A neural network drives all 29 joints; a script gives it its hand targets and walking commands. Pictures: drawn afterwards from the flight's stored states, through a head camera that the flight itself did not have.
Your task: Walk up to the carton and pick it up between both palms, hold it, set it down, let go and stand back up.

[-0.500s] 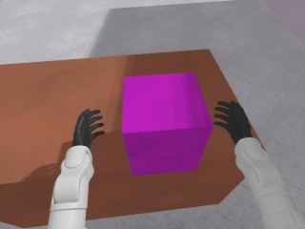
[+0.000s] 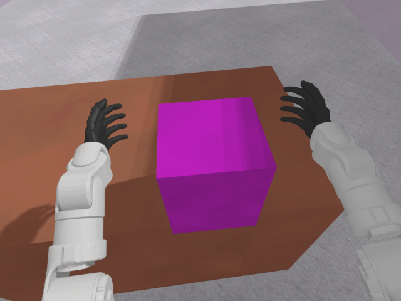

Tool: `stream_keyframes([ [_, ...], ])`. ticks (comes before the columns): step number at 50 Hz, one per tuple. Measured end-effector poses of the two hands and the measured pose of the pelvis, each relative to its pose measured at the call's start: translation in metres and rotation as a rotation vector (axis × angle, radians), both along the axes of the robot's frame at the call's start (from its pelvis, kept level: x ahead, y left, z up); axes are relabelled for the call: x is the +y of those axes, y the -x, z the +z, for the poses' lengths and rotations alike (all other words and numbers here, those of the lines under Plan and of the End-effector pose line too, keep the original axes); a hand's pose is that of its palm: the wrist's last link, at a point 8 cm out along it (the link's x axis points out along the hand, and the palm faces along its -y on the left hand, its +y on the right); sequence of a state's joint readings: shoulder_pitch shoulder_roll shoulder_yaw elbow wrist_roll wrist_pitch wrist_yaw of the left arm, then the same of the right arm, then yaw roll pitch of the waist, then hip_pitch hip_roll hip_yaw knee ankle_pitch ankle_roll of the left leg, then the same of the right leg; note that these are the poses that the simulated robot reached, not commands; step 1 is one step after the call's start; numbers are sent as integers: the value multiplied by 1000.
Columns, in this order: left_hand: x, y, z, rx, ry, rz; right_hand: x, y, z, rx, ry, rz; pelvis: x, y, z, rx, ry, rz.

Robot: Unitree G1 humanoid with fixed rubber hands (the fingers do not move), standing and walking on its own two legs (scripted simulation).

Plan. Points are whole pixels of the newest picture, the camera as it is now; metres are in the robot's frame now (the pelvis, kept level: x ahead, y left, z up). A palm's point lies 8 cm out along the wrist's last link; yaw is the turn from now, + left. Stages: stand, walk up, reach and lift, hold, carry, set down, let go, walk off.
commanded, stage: reach and lift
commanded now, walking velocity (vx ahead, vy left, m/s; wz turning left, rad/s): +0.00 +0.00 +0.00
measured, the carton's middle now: (210, 168) +0.41 +0.01 +0.00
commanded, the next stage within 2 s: none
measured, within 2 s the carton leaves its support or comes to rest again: neither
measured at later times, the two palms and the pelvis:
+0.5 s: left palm (91, 107) +0.42 +0.23 +0.19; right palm (310, 83) +0.45 -0.18 +0.20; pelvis -0.01 +0.00 +0.00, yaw +1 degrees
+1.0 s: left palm (115, 152) +0.40 +0.21 +0.08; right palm (281, 133) +0.44 -0.15 +0.09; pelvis -0.01 +0.02 -0.01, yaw +2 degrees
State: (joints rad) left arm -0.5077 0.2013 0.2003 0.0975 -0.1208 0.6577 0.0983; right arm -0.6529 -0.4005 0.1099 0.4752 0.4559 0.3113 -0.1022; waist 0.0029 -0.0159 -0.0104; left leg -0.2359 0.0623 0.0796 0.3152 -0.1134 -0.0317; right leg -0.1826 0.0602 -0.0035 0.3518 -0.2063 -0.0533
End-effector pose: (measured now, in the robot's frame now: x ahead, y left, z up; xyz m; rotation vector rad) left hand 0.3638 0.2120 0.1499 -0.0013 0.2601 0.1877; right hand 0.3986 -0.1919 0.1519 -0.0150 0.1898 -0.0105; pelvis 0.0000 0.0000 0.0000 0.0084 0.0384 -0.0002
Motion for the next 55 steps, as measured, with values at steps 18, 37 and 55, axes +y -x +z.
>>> stream_keyframes([
  [18, 1, -41, 42, -27, -18, 6, 8, -46, 48, 7, -24, 4, 0, 11, -2, 90, 11, 12],
  [37, 7, -49, -30, 42, -13, 0, 33, -49, -20, 111, 7, -6, 9, 9, -4, 135, 26, 34],
  [55, -11, -36, -86, 35, -31, -17, 39, -36, -71, 80, 38, -10, 16, 8, -9, 206, 29, 23],
])
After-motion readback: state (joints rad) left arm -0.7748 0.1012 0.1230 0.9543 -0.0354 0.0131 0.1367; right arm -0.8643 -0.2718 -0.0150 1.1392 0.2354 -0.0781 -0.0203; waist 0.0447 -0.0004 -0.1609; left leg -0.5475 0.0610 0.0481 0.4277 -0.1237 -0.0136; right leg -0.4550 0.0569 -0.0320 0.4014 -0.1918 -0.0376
